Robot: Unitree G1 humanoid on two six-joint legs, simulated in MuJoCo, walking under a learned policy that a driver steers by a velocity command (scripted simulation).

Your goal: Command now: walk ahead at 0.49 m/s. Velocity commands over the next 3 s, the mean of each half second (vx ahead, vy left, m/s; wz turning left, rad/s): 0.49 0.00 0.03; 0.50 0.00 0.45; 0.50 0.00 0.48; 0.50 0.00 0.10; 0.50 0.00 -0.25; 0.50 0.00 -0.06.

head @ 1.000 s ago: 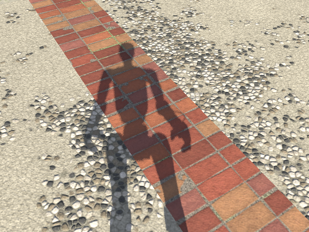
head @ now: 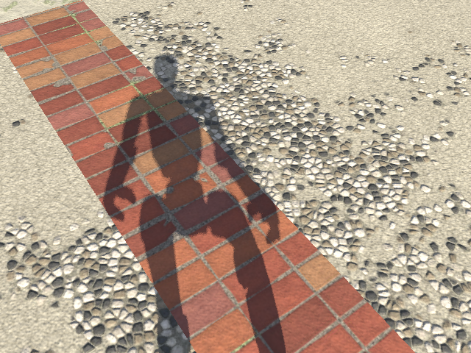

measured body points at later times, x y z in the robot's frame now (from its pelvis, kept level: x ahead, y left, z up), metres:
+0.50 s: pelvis +0.29 -0.07 +0.00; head +0.31 -0.08 +0.45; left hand +0.36 +0.20 -0.12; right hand +0.39 -0.35 -0.13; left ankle +0.29 +0.09 -0.66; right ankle +0.31 -0.15 -0.75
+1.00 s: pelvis +0.56 +0.01 -0.01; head +0.59 +0.03 +0.44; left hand +0.60 +0.31 -0.13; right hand +0.75 -0.22 -0.11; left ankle +0.59 +0.08 -0.75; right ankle +0.53 -0.16 -0.65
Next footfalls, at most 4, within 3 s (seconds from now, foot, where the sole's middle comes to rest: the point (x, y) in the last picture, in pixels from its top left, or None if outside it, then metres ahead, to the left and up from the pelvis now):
0.28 right None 0.35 -0.15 -0.78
0.86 left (201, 311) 0.63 0.09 -0.78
1.32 right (226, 216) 0.96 0.02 -0.78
1.82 left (125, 201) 1.04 0.37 -0.78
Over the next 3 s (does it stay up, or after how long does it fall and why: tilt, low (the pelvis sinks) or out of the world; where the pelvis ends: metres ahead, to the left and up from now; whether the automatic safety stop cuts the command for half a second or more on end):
stays up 1.53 0.52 -0.02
